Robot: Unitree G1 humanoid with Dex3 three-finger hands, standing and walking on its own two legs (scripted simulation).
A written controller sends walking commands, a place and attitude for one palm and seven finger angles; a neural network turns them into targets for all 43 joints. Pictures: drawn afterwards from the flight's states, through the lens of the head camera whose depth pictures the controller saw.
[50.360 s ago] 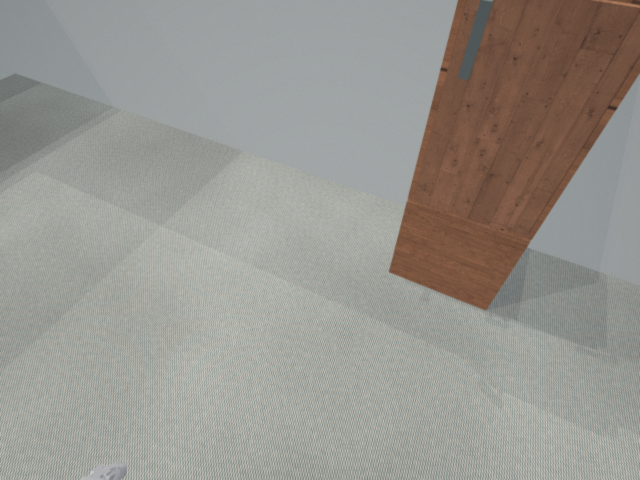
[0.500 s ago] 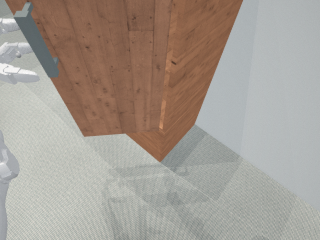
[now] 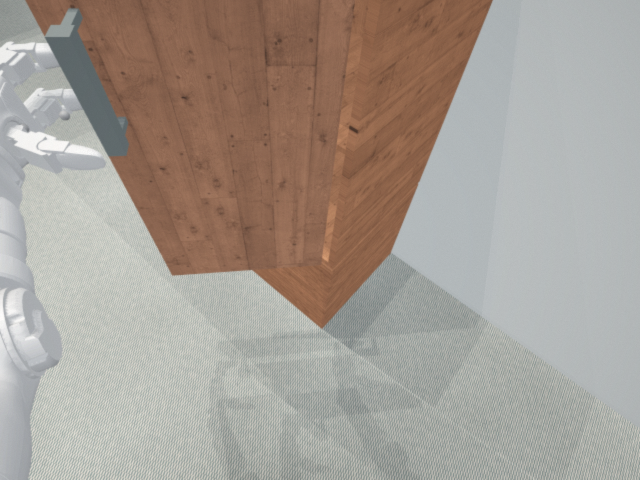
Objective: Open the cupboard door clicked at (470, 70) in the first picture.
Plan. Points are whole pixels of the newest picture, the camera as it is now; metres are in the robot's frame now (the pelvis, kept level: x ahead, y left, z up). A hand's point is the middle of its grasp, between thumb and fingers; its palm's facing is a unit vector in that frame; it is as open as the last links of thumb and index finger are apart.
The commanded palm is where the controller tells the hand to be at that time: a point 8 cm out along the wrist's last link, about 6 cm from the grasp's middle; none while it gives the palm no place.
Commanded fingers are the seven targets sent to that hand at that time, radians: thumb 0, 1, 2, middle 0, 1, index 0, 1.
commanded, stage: slide the fingers in behind the handle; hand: left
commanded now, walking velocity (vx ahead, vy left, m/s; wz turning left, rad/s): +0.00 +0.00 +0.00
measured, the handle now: (97, 88) +0.54 +0.24 +0.17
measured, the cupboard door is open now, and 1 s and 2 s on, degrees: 47 47 47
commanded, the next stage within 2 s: close the thumb around the handle in 1.18 s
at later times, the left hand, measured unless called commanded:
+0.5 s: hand (107, 115) +0.49 +0.21 +0.17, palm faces +0.05 -1.00 +0.01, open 14.0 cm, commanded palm +0.46 +0.27 +0.17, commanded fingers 0.00 -0.50 0.30 -0.30 -1.20 -0.30 -1.20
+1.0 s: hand (115, 114) +0.50 +0.21 +0.17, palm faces +0.08 -1.00 +0.00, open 14.0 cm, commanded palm +0.47 +0.24 +0.17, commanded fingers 0.00 -0.50 0.30 -0.30 -1.20 -0.30 -1.20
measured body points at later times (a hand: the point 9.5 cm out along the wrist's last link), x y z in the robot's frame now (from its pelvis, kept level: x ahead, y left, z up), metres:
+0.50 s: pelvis -0.01 -0.01 +0.00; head +0.06 +0.00 +0.44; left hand +0.48 +0.27 +0.18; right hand +0.01 -0.28 -0.11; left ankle +0.00 +0.10 -0.72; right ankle -0.03 -0.12 -0.72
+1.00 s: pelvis -0.01 -0.01 +0.00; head +0.07 +0.00 +0.44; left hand +0.49 +0.26 +0.17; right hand +0.00 -0.28 -0.12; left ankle +0.00 +0.10 -0.72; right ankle -0.03 -0.12 -0.72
